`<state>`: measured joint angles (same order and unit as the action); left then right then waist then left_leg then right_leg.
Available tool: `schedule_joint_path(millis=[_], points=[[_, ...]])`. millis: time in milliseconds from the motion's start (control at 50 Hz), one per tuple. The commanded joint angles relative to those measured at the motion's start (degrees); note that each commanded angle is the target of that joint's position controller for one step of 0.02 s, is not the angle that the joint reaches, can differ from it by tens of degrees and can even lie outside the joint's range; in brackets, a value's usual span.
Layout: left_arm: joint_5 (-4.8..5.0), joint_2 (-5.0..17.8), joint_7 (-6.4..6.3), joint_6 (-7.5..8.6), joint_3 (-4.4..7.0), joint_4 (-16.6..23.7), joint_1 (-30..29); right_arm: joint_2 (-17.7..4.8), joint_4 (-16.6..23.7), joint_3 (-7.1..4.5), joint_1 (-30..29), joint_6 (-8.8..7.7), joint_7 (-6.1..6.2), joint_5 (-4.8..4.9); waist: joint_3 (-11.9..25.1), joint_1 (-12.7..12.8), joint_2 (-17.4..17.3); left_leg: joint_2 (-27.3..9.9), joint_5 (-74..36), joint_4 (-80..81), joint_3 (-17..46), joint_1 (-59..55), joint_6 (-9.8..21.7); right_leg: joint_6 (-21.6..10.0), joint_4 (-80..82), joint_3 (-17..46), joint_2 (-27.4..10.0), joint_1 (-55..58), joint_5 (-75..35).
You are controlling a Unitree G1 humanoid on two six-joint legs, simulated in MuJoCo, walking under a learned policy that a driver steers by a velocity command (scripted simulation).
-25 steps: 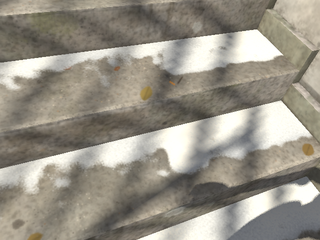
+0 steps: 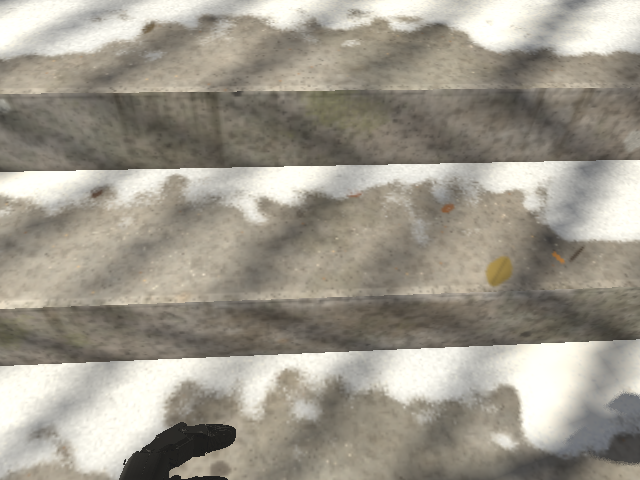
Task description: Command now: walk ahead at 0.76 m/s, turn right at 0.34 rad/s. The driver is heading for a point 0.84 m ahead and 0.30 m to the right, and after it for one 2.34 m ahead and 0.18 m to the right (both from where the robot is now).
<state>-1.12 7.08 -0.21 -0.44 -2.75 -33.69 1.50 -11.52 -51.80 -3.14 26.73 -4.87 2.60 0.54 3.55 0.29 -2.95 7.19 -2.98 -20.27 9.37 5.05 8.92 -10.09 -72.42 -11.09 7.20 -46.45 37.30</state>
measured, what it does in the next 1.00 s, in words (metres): climbs, turning right: left foot 0.17 m higher, then right foot 0.17 m higher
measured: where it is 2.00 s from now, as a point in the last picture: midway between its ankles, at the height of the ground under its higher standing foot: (534, 15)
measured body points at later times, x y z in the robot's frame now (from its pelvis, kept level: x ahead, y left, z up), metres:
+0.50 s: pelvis +0.29 +0.08 +0.17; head +0.32 +0.08 +0.62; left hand +0.38 +0.34 +0.04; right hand +0.50 -0.15 +0.14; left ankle +0.39 +0.21 -0.44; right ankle +0.12 -0.01 -0.46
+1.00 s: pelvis +0.64 -0.12 +0.33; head +0.71 -0.13 +0.78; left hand +0.94 -0.08 +0.21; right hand +0.52 -0.35 +0.23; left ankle +0.61 +0.13 -0.14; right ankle +0.70 -0.19 -0.27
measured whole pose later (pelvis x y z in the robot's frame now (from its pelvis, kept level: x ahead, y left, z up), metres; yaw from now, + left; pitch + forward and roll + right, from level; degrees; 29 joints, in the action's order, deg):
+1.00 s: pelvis +0.64 -0.12 +0.33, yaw -49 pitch +2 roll -2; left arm 0.0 16.2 0.3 -1.6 3.8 -38.1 7.6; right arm -9.4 -41.2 -1.9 16.5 -6.6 -2.5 -1.9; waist -4.4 -1.5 4.2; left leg -2.9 5.5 -100.8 4.4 20.9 0.5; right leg -12.3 -72.6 -7.7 13.7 -47.5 27.1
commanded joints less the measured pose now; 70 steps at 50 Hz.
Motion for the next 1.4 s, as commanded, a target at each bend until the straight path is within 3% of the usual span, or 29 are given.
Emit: schedule_joint_path(millis=[20, 40, 120, 180, 240, 300, 360, 420, 460, 500, 580, 640, 700, 800, 840, 880, 900, 920, 940, 980, 1020, 1040, 1080, 1140, 1200, 1280, 1300, 1380, 1400], points=[[-0.24, 14.4, -1.55, -1.89, 7.41, -5.6, 18.9, -10.1, 14.5, -3.22, -20.2, -1.34, -2.21, -3.98, 9.3, 15.6, 28.7, 3.2, 8.0, -77.4, -6.7, 37.4, -8.9, -20.7, 51.4, 70.0, -15.9, 31.2, 28.5], [1.14, 7.4, -1.75, -1.06, 5.50, -4.2, 10.1, -2.2, 21.8, -0.15, -27.3, -1.71, -2.80, -7.24, -1.6, 9.4, 16.5, 0.7, 13.1, -96.5, 2.5, 49.5, -9.1, -19.4, 55.1, 76.7, -15.2, 20.5, 25.5], [-0.60, 4.1, -2.28, 3.92, 5.11, -12.0, 12.1, 7.5, 25.4, 5.53, -18.9, 0.52, -2.68, -6.50, -6.3, -6.1, -4.7, -5.8, 25.8, -103.4, 4.5, 57.6, -5.1, -6.8, 48.7, 44.4, -7.9, 12.4, 1.5], [0.74, 8.4, -1.45, 6.42, 6.17, -10.2, 10.7, 0.5, 24.4, 4.36, -20.6, 1.69, -2.05, -4.37, -11.6, -5.6, -7.5, -10.8, 16.6, -80.4, -7.6, 48.3, -9.8, -8.7, 55.0, 34.1, -4.4, 0.9, -3.4], [-0.14, 11.5, -1.54, 8.08, 7.44, -13.5, 23.0, 5.0, 30.4, 5.36, -35.4, 2.29, -1.80, -4.39, -8.1, 3.3, 4.2, -12.0, 28.0, -100.9, -6.1, 68.1, -8.8, -13.5, 57.0, 46.7, -9.3, 19.3, -1.9], [-0.03, 12.1, -2.53, 8.78, 9.24, -16.5, 35.8, 8.2, 37.6, 7.19, -51.4, 0.44, -2.88, -5.38, -7.7, 10.0, 3.5, -12.5, 40.5, -93.3, -0.5, 86.2, -5.9, -10.6, 56.6, 53.6, -12.1, 43.6, -6.3], [0.76, 12.1, -4.48, 7.13, 9.87, -13.2, 26.6, 9.1, 39.1, 8.95, -50.1, 1.45, -4.59, -3.03, -0.4, 4.6, 4.4, -11.8, 44.6, -59.4, -10.8, 46.4, -6.1, -7.2, 69.2, 39.8, -11.9, 26.2, -30.5], [3.27, 19.9, 0.31, 9.97, 11.95, -8.9, 13.3, -4.6, 24.7, 0.10, -5.5, 2.10, -1.69, 0.08, 21.2, -18.3, 7.4, -6.0, 40.4, -44.4, -9.0, -13.8, -4.0, -2.7, 33.6, 30.9, -8.6, 13.0, -95.8], [2.12, 7.7, 2.89, 10.95, 10.01, 0.6, 1.2, -17.9, 19.8, -4.01, 0.1, 0.79, -0.30, -1.86, 22.4, -17.1, -23.2, -28.7, 70.1, -1.9, 48.3, -14.5, -2.1, 2.9, -11.0, 25.9, 1.9, -7.8, -28.0], [-1.87, 2.3, 3.06, 9.80, 7.93, 1.0, 5.7, -6.2, 18.1, -0.80, -17.3, 0.65, 0.12, -0.71, 3.0, -4.4, -9.9, -29.6, 67.3, -4.3, 38.9, 6.0, -0.4, 1.6, -26.7, 21.1, -5.3, -13.0, -37.3], [-1.39, -2.3, 3.04, 3.86, 5.03, 2.3, 6.2, 6.5, 4.1, 2.20, -14.4, -2.14, -1.48, -3.13, -6.0, 3.5, -2.2, -27.1, 37.8, -5.9, 7.1, 14.7, -4.6, 0.3, -43.5, 20.7, -6.4, -20.9, -26.1], [0.59, 3.2, 2.34, 1.86, 4.81, 5.2, 2.0, 2.4, 2.6, 0.88, -15.5, -3.53, -2.94, -3.15, -12.6, 6.5, 1.6, -24.4, 21.2, 6.9, -10.1, 19.1, -8.6, 1.5, -26.2, 21.3, -8.2, -16.7, -25.9], [-1.22, 8.6, 1.47, -1.32, 7.27, 5.7, -0.2, -2.6, 0.0, -0.04, -11.5, -4.84, -1.60, -4.07, -10.2, 6.0, -1.0, -22.8, -4.8, 11.3, -21.7, 4.2, -7.2, -0.5, -28.6, 10.9, -7.1, -17.5, -22.6], [-0.23, 2.0, 0.00, 0.56, 3.54, 12.0, -21.8, -4.8, -5.6, 0.09, 10.4, -2.32, -1.34, -5.32, -13.3, -1.1, 1.5, -23.9, -27.8, 10.7, -26.5, -27.3, -8.1, -3.9, -27.9, 1.3, -5.6, -43.8, 2.0], [0.76, 6.2, 2.77, -0.38, 2.86, 10.6, -14.8, -9.0, -1.2, -0.36, 3.7, -1.01, -0.25, -2.16, -1.6, 3.6, 2.0, -19.3, -58.7, 9.4, -30.7, -6.8, -6.5, -2.9, 1.6, -9.7, -2.6, 2.1, -17.5], [0.81, 14.6, 3.15, -2.55, 7.39, 5.2, 16.7, -24.2, 5.5, -3.52, 0.0, -1.77, -0.90, 0.20, 18.8, 15.5, -10.7, -27.3, -105.2, -22.0, -23.0, -1.5, -1.5, -3.6, -1.2, -1.3, 6.1, 38.0, -7.0], [1.09, 21.4, 2.66, -2.72, 10.46, 2.2, 21.2, -24.4, 11.0, -4.36, -6.8, -2.48, -2.16, 1.91, 21.7, 17.5, -7.5, -21.2, -95.5, -44.3, -21.4, 9.5, -3.3, -8.8, 8.5, 14.5, 4.8, 45.3, 2.7], [3.13, 24.3, 1.74, -2.13, 12.39, 3.4, 12.8, -14.0, 15.0, -2.72, -10.6, -3.37, -4.73, 0.32, 16.5, 12.2, 10.2, -4.3, -10.9, -76.3, -19.4, 27.9, -7.7, -17.2, 34.1, 43.3, -5.6, 44.9, 11.7], [1.64, 24.0, 0.83, -2.33, 12.08, 5.0, 8.4, -8.6, 18.7, -1.59, -15.2, -5.04, -6.93, -2.07, 23.4, 8.7, 9.4, -1.2, 8.5, -95.2, -7.6, 34.5, -6.7, -16.4, 44.8, 61.7, -8.6, 47.1, 16.1], [1.83, 22.9, -1.04, 1.22, 11.57, 1.2, 10.9, -1.8, 21.9, 0.81, -14.8, -3.73, -6.17, -2.87, 11.0, 3.7, -12.7, -2.9, 10.0, -98.8, -3.5, 42.1, -8.0, -9.3, 52.9, 72.7, -14.1, 36.6, -8.4], [-0.40, 20.5, -1.89, 3.97, 10.18, -5.4, 12.5, 5.2, 26.7, 4.66, -19.5, -2.64, -3.63, -5.49, 4.2, -0.7, -5.5, -7.1, 22.7, -100.2, -1.1, 43.8, -6.8, -11.4, 49.4, 56.7, -6.3, 24.7, -10.4], [-2.27, 15.9, -1.32, 6.01, 8.45, -2.6, 8.3, 3.1, 23.6, 4.52, -11.3, -0.94, -1.05, -4.87, -1.0, -4.2, -10.1, -7.4, 19.3, -94.9, -0.9, 47.4, -7.8, -8.4, 47.6, 56.0, -10.5, 23.1, -30.2], [-0.52, 14.8, -0.56, 9.22, 7.33, -6.7, 13.7, -1.6, 23.3, 3.21, -13.8, 2.43, 1.22, -6.00, -4.6, -2.9, -13.5, -12.2, 19.5, -84.7, -3.8, 51.4, -9.7, -1.2, 46.0, 44.9, -14.0, 23.8, -67.5], [-0.53, 11.7, -0.28, 9.36, 6.33, -16.9, 27.1, 9.5, 29.2, 7.20, -28.6, 1.76, 0.82, -4.59, 1.0, -0.2, 7.2, -10.7, 27.8, -100.6, -6.7, 67.2, -4.1, -0.6, 45.6, 30.0, -9.2, 36.7, -55.4], [0.42, 12.8, -2.45, 8.42, 6.63, -18.9, 40.2, 6.2, 29.3, 6.29, -37.9, 3.87, 0.08, -6.43, -2.7, 5.7, 3.6, -7.8, 32.3, -108.2, -10.1, 84.3, -1.8, 5.1, 44.2, 27.0, -10.7, 54.3, -74.8], [1.14, 15.8, -5.08, 4.81, 7.45, -16.7, 32.5, 3.7, 32.9, 5.82, -40.5, 7.31, -4.50, -2.96, -2.9, -1.1, -2.1, -7.7, 23.3, -71.1, -17.6, 58.5, -1.0, 10.3, 62.0, 16.0, -16.9, 43.1, -84.5], [2.04, 11.4, -3.91, 6.18, 5.21, -13.1, 22.8, 4.5, 28.0, 6.57, -34.3, 6.54, -4.10, -0.99, 0.7, -4.4, 4.6, -5.0, 16.5, -60.4, -22.3, 34.3, -0.4, 8.2, 67.4, 8.4, -12.4, 28.4, -89.3], [3.39, 24.0, -8.22, 5.60, 10.93, -8.1, 14.3, -7.9, 19.3, 1.25, -8.9, 11.37, -7.12, -3.28, 10.9, -13.5, 16.0, 1.6, 31.4, -36.9, -24.3, 15.0, 2.6, 9.4, 21.8, 7.9, -20.4, 44.7, -143.2], [5.04, 24.3, -8.28, 4.37, 12.25, -6.0, 8.9, -10.8, 17.8, -0.59, -1.9, 10.79, -7.88, -2.29, 10.5, -19.4, 5.2, -3.4, 23.3, -19.3, -12.6, 1.4, 11.5, 9.9, -11.4, 7.2, -13.0, 30.8, -98.3]])
Keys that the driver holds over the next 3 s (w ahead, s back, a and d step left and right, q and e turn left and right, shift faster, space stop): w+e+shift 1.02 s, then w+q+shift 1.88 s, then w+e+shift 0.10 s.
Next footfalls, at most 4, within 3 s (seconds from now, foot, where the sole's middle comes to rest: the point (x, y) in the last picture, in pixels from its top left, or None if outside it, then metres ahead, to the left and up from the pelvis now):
0.42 left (201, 455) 0.43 0.21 -0.48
0.88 right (464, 249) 0.73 -0.22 -0.31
1.40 left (573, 48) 1.09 -0.44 -0.14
1.68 right None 1.09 -0.60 -0.14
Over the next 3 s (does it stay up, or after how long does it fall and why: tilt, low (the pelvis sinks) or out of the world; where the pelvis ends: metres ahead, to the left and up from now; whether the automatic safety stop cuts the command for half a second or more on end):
stays up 2.03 -0.23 0.76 its command is cut before an obstacle after 1.0 s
